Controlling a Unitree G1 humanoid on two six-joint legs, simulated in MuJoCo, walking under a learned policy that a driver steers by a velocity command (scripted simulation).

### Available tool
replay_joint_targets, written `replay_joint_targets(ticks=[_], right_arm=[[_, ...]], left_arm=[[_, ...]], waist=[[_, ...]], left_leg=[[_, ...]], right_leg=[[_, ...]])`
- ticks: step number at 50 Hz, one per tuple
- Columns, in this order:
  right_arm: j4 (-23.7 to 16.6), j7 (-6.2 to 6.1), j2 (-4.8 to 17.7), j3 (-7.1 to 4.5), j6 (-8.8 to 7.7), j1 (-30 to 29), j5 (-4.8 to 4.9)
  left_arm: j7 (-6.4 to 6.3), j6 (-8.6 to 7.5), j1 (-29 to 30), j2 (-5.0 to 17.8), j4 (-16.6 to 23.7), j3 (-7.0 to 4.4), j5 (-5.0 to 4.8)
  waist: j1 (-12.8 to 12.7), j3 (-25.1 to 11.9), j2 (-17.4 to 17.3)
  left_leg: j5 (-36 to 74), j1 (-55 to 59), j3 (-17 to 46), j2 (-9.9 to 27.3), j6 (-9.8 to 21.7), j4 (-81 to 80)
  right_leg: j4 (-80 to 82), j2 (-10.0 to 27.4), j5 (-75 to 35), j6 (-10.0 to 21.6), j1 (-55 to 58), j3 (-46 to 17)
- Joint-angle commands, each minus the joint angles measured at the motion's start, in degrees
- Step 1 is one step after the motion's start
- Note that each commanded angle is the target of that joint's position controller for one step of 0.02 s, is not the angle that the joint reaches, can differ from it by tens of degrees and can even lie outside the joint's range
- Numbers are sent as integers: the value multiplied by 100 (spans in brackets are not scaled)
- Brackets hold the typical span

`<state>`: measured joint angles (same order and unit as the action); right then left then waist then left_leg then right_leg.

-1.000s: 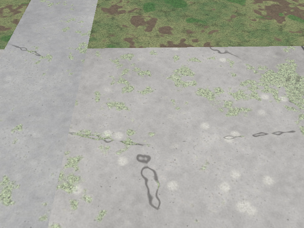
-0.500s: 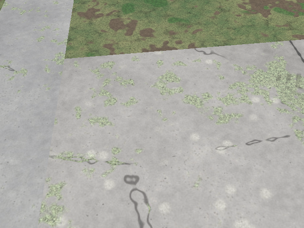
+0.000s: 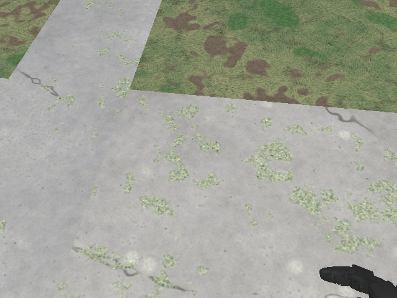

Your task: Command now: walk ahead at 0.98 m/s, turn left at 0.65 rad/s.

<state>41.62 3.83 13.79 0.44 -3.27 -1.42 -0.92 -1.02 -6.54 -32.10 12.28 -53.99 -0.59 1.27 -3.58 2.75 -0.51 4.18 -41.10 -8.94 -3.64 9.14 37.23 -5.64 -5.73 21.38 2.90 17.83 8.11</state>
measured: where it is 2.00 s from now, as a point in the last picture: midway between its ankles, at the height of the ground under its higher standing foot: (155, 44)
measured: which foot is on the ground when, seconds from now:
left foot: up 0.00-0.02, down 0.04-0.48, up 0.50-0.86, down 0.88-1.00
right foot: down 0.00-0.04, up 0.06-0.46, down 0.48-0.90, up 0.92-1.00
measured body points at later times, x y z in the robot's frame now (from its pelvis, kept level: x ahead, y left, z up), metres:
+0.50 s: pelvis +0.46 +0.00 +0.00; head +0.50 +0.02 +0.44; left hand +0.64 +0.29 -0.05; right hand +0.54 -0.30 -0.12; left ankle +0.21 +0.01 -0.67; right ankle +0.64 -0.08 -0.72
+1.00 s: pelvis +0.83 +0.22 +0.01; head +0.85 +0.24 +0.46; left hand +0.69 +0.44 -0.13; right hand +1.11 +0.10 -0.08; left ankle +0.82 +0.32 -0.71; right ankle +0.76 +0.01 -0.60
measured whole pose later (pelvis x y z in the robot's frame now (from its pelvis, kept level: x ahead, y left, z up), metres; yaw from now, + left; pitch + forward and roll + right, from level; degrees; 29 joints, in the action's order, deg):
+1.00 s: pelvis +0.83 +0.22 +0.01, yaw +26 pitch +2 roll +0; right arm 40.8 0.8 14.1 0.1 -4.6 7.1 -3.3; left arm 1.4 -3.6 -25.6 15.5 -50.5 -2.0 -0.2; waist -4.4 1.2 0.9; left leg -14.3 -22.0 -4.3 0.8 2.1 35.1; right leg -70.1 2.6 17.0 5.3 -19.0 -1.9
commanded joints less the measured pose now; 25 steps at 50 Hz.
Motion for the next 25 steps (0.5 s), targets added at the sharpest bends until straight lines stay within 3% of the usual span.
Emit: replay_joint_targets(ticks=[1, 2, 3, 4, 5, 6, 7, 9, 11, 14, 17, 19, 21, 22, 23, 24, 25], right_arm=[[496, -91, 1047, -352, 40, 2461, 1], [818, -163, 1275, -520, 56, 3711, 35], [950, -256, 1337, -626, 168, 3540, 160], [690, -275, 1846, -698, 142, 2836, -66], [520, -294, 1531, -717, 151, 2667, -16], [597, -344, 1080, -631, 145, 2520, -16], [643, -332, 860, -575, 105, 2259, -26], [620, -366, 837, -511, -67, 2185, 29], [569, -337, 1014, -532, -206, 2156, 76], [574, -327, 1094, -585, -260, 2426, 100], [625, -281, 1240, -663, -231, 2856, 161], [618, -318, 1294, -698, -195, 2909, 130], [546, -367, 1456, -737, -190, 2712, 109], [506, -346, 1669, -777, -207, 2539, 69], [415, -308, 1714, -789, -254, 2181, 51], [237, -314, 981, -603, -324, 2055, 40], [-132, -323, 342, -389, -301, 2753, 380]], left_arm=[[-268, 125, 759, 1426, 490, -332, 177], [-269, 202, 1335, 1627, 618, -421, 148], [-126, 38, 1925, 984, 882, -284, 230], [-39, -43, 964, 414, 1403, -91, -76], [-19, -162, 1305, 804, 1489, -49, -9], [46, -232, 1571, 960, 1493, -58, 43], [69, -188, 1813, 885, 1538, -52, 164], [116, 95, 1799, 783, 1586, 23, 394], [148, 245, 2231, 677, 1821, 85, 398], [244, 222, 3347, 567, 2273, 179, 209], [246, 210, 3763, 584, 2425, 194, 83], [217, 184, 3943, 664, 2547, 184, 65], [139, 147, 3413, 953, 2419, 68, 51], [65, 115, 2620, 1247, 2226, -67, 9], [-34, 86, 1400, 1539, 1940, -213, 21], [-164, 73, 90, 1943, 1730, -387, 186], [-119, 100, 545, 2277, 1787, -460, 335]], waist=[[1671, -1101, 811], [2387, -1345, 566], [1935, -1045, -847], [717, -1720, -1496], [1087, -1764, -349], [764, -687, 456], [430, -158, 783], [59, 254, 808], [46, 457, 640], [454, 566, 204], [875, 178, -148], [944, 77, -278], [656, -370, -302], [209, -895, -292], [-487, -1465, -249], [-864, -2256, 467], [-102, -3062, 2430]], left_leg=[[-528, 3335, -36, -516, 332, -120], [-642, 4507, 530, -155, 721, -817], [-733, 5649, 1484, 373, 695, -235], [-644, 6913, 4408, 1666, 2052, -638], [-2481, 6766, 5484, 1943, 2198, -1905], [-3033, 5425, 5097, 1765, 1790, -2508], [-2765, 4323, 4544, 1396, 1391, -2670], [-2244, 2950, 4029, 980, 1227, -2775], [-1906, 1934, 3530, 597, 1139, -2996], [-617, 1526, 3101, 232, 801, -3010], [773, 2503, 3136, 263, 502, -2618], [1287, 3161, 3239, 380, 387, -2258], [2361, 3451, 3293, 395, 130, -1424], [2745, 3458, 3259, 366, 9, -436], [2284, 2817, 3132, 163, -89, 893], [-371, 1890, 2640, -122, -56, 2786], [-3371, 285, 1950, -581, -262, 4289]], right_leg=[[-3748, 1664, -9476, -482, -1155, 140], [-6294, 1303, -8024, -424, -2045, 248], [-8328, 164, -771, -298, -4454, -73], [-9767, 105, 789, -542, -6590, -1114], [-9305, 351, 329, -384, -7119, -1622], [-8375, 674, -144, -221, -6927, -1607], [-7727, 879, -200, -193, -6482, -1488], [-7103, 1104, -77, -388, -5896, -1405], [-6140, 1253, -366, -566, -5476, -1114], [-4377, 1175, -1983, -653, -4864, -847], [-3391, 809, -2775, -530, -4592, -751], [-2785, 674, -2609, -459, -4491, -836], [-2312, 409, -2151, -368, -3416, -907], [-2305, 361, -1699, -289, -2497, -965], [-2454, 681, -1286, -179, -1103, -1142], [-2499, 1985, 699, -12, 274, -2327], [-1316, 3565, 1810, 611, 1215, -5674]])
Velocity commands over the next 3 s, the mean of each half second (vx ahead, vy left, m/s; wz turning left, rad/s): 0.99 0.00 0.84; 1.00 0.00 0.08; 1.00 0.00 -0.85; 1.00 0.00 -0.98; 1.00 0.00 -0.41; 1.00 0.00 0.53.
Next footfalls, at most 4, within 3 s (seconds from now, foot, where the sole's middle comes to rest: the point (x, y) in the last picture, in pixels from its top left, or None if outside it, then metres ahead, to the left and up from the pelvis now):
0.04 left None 0.23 0.01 -0.75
0.48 right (243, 228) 0.68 -0.07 -0.75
0.88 left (135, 180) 0.86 0.34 -0.75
1.34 right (155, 95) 1.32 0.33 -0.75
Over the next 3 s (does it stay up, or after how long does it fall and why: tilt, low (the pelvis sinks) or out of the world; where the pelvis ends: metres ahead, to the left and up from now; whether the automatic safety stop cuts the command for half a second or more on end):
stays up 2.46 -0.12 0.01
